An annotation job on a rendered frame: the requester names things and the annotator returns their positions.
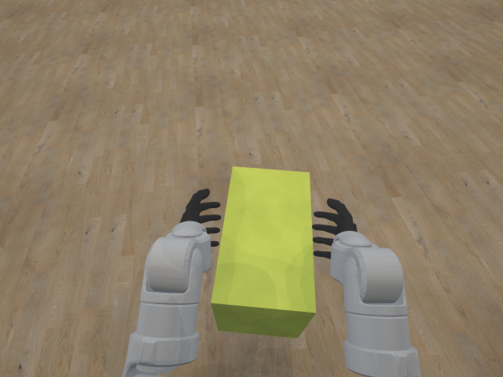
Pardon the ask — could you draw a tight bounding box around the carton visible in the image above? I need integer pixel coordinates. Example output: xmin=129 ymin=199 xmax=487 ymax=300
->
xmin=211 ymin=167 xmax=316 ymax=339

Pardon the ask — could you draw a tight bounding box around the left robot hand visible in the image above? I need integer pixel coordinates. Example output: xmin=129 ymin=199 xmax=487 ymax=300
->
xmin=180 ymin=188 xmax=221 ymax=247

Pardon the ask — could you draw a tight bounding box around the robot left forearm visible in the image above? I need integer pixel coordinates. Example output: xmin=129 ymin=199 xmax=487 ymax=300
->
xmin=122 ymin=221 xmax=211 ymax=377

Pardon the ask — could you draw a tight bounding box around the right robot hand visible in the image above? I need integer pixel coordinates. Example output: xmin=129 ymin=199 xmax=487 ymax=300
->
xmin=312 ymin=199 xmax=357 ymax=259

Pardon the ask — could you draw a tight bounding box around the robot right forearm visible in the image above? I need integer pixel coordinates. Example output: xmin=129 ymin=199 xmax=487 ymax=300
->
xmin=330 ymin=231 xmax=421 ymax=377

